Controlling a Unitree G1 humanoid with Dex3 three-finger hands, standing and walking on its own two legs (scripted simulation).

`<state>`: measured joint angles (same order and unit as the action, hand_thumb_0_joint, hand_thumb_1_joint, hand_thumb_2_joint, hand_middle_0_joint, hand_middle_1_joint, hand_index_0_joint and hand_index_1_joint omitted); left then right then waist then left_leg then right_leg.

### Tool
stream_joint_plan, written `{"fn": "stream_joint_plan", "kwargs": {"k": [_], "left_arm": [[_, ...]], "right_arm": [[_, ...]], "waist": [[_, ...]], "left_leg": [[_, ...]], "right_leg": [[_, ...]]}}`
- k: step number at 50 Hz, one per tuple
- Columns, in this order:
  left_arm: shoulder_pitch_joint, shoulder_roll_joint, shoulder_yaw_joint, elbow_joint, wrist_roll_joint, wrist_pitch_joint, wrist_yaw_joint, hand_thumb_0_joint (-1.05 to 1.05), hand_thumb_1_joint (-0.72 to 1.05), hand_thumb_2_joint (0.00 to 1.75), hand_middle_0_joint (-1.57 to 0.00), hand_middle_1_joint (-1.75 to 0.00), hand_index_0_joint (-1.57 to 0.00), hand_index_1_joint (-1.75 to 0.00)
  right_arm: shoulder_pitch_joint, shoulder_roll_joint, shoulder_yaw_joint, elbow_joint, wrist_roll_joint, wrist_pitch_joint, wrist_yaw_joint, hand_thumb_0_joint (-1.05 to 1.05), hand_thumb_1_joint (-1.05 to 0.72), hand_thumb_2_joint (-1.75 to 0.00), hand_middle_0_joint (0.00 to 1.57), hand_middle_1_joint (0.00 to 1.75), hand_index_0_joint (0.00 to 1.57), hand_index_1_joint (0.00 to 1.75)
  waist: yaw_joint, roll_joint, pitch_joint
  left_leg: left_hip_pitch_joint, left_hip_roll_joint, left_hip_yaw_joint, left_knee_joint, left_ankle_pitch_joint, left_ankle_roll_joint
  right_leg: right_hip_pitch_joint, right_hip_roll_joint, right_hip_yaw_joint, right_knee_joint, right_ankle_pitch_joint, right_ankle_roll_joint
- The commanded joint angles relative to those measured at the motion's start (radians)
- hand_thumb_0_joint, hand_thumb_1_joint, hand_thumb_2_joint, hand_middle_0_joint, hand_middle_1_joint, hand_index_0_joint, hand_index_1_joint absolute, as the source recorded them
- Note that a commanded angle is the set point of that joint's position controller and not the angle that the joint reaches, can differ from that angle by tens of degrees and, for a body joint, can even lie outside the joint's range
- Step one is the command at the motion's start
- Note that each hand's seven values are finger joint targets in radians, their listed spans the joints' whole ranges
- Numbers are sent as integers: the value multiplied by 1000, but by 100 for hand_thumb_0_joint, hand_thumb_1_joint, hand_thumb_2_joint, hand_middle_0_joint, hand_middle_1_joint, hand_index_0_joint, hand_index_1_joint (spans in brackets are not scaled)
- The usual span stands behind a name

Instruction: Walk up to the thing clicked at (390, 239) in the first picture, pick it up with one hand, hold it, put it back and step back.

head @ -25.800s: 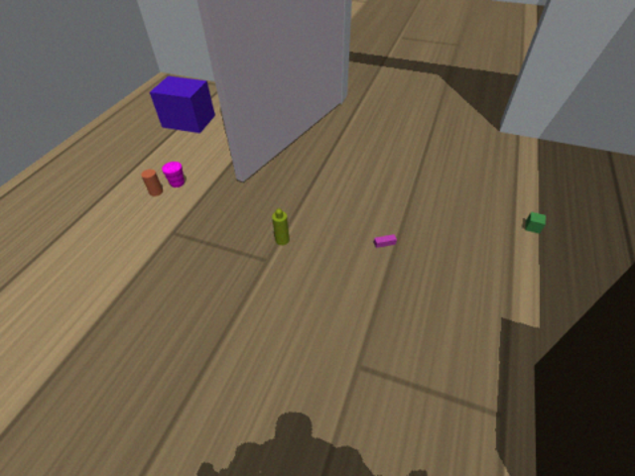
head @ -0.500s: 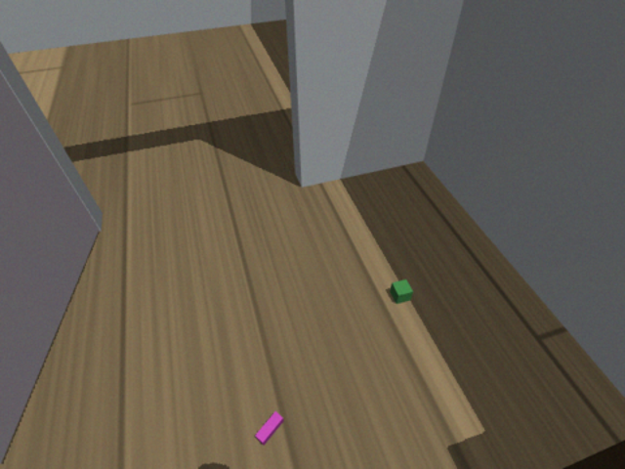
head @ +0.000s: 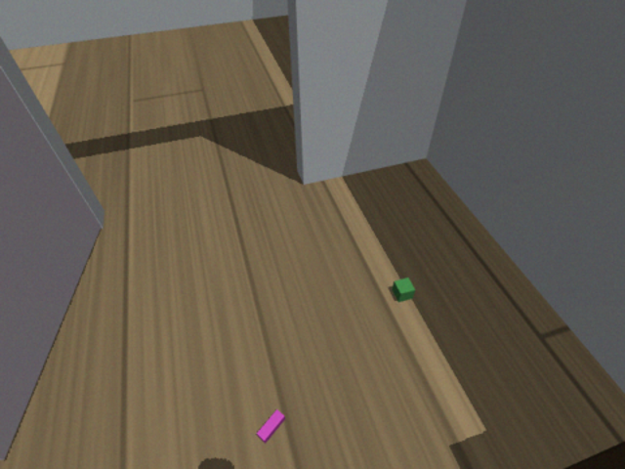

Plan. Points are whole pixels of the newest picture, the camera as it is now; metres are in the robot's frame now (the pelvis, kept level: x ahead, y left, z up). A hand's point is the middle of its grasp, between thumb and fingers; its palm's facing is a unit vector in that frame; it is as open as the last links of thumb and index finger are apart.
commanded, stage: stand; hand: left
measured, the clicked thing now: (271, 426) +0.38 +0.18 -0.77
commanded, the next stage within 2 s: rise first in 1.82 s
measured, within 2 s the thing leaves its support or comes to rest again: neither
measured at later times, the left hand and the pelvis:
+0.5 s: hand out of the picture +0.07 +0.25 -0.16, palm faces -0.02 -0.94 -0.34, open 7.4 cm; pelvis +0.00 +0.00 +0.00, yaw +0 degrees
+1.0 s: hand out of the picture +0.06 +0.25 -0.16, palm faces -0.02 -0.94 -0.34, open 7.4 cm; pelvis +0.00 +0.00 +0.00, yaw +0 degrees
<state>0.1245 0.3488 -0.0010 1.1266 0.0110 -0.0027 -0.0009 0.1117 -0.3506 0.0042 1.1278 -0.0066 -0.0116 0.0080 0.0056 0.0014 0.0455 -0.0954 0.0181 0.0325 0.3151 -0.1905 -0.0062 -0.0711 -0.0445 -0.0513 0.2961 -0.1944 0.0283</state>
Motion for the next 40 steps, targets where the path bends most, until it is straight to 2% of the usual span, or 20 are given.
{"fn": "stream_joint_plan", "kwargs": {"k": [1,4,18,26,33,40], "left_arm": [[-24,208,38,-51,1,-24,12,0,90,90,-20,-30,-20,-30],[-24,212,39,-57,2,-25,11,0,90,90,-20,-30,-20,-30],[-31,214,40,-60,3,-27,12,0,90,90,-20,-30,-20,-30],[-28,215,41,-61,2,-26,13,0,90,90,-20,-30,-20,-30],[-26,206,38,-59,0,-25,12,0,90,90,-20,-30,-20,-30],[-24,210,38,-58,2,-27,11,0,90,90,-20,-30,-20,-30]], "right_arm": [[-31,-216,-40,-52,0,-19,-19,0,-90,-90,20,30,20,30],[-31,-215,-41,-54,-3,-19,-18,0,-90,-90,20,30,20,30],[-37,-214,-42,-56,-2,-21,-18,0,-90,-90,20,30,20,30],[-27,-212,-41,-56,-4,-21,-19,0,-90,-90,20,30,20,30],[-30,-214,-42,-54,-2,-21,-19,0,-90,-90,20,30,20,30],[-34,-213,-42,-56,-2,-23,-17,0,-90,-90,20,30,20,30]], "waist": [[-2,2,-55],[-4,-2,-66],[-4,-1,-81],[-5,0,-70],[-3,5,-51],[-2,7,-62]], "left_leg": [[4,121,-101,-42,215,22],[8,120,-99,-43,201,23],[27,128,-99,-38,252,24],[8,125,-92,-40,236,28],[-4,120,-101,-54,196,23],[6,123,-101,-49,203,27]], "right_leg": [[0,-111,83,-40,170,-38],[-4,-110,83,-43,165,-39],[6,-111,79,-30,206,-42],[19,-115,85,-35,209,-42],[1,-109,83,-46,155,-39],[6,-113,86,-46,170,-38]]}}
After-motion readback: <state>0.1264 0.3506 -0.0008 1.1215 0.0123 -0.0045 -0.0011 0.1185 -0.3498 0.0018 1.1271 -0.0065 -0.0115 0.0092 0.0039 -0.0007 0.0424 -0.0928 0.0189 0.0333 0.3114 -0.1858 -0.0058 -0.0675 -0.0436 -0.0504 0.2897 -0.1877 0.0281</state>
